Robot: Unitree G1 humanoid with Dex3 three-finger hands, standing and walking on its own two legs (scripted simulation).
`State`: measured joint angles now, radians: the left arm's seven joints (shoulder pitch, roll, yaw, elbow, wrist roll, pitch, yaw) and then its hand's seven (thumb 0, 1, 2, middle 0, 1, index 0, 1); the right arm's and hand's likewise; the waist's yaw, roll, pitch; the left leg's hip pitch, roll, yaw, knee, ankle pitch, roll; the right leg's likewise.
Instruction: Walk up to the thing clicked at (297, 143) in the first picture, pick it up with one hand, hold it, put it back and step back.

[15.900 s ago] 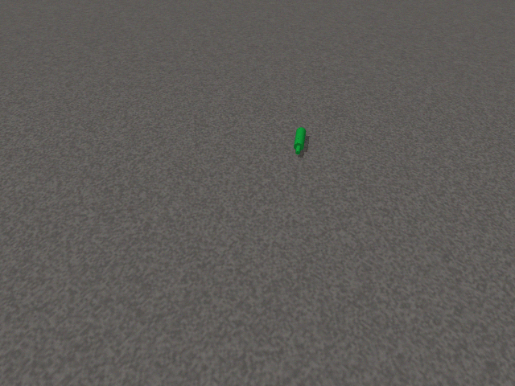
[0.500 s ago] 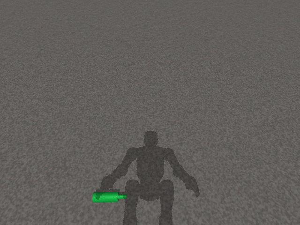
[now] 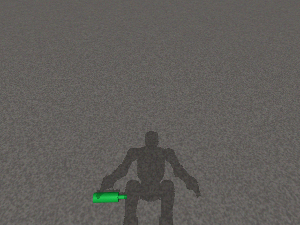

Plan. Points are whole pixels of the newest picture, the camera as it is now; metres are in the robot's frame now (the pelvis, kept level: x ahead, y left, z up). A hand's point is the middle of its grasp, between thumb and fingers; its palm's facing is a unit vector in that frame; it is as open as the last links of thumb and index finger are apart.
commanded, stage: stand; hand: left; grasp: from above
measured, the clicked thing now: (110, 197) +0.43 +0.25 -0.76
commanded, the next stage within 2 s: rise first in 0.04 s
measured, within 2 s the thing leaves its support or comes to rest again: neither
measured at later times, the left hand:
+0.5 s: hand out of the picture +0.14 +0.26 -0.17, palm faces -0.06 -0.91 -0.41, open 11.1 cm
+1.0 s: hand out of the picture +0.11 +0.28 -0.25, palm faces -0.25 -0.82 -0.52, open 14.0 cm
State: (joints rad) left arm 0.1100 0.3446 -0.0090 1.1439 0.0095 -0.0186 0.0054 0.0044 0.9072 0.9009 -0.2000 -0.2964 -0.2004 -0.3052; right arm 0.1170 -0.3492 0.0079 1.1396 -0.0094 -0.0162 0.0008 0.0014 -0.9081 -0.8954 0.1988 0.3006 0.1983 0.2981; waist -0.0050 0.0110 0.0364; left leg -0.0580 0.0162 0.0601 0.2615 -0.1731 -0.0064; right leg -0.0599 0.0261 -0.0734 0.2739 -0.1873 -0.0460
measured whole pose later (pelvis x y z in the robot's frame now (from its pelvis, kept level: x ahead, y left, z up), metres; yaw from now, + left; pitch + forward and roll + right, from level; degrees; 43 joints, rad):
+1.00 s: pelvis -0.03 +0.03 -0.11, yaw +0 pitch +20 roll -2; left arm 0.19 0.33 0.07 0.55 0.33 0.15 0.06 0.00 -0.54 0.94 -0.13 -1.04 -0.13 -1.04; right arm 0.19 -0.25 -0.02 0.55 0.02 -0.16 -0.02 0.01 -0.94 -0.90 0.20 0.30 0.20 0.30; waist -0.03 0.00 -0.14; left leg -0.99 0.02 0.04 1.20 -0.54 0.04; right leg -0.97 -0.02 -0.09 1.17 -0.54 -0.03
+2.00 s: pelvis -0.11 +0.03 -0.40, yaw -5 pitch +37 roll -7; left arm -0.83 0.77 0.12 1.29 1.22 -0.34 0.29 0.00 -0.51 1.01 -0.07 -1.00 -0.08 -1.00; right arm 0.15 -0.27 0.00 0.76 -0.10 -0.04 0.11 0.00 -0.90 -0.90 0.20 0.30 0.20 0.30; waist -0.17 -0.01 -0.09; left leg -2.21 0.08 -0.01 2.24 -0.68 0.09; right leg -2.14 -0.06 -0.15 2.17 -0.66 -0.06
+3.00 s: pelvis -0.11 +0.03 -0.46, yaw -10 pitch +35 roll -10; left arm -0.98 0.92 0.16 1.41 1.28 -0.31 0.34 0.00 -0.52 0.99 -0.08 -1.00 -0.09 -1.00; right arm 0.13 -0.29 0.10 0.70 -0.15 -0.04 0.16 0.00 -0.92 -0.90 0.20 0.30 0.20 0.30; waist -0.24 -0.04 0.02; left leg -2.35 0.10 -0.07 2.43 -0.71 0.11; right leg -2.26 -0.04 -0.21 2.31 -0.66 -0.06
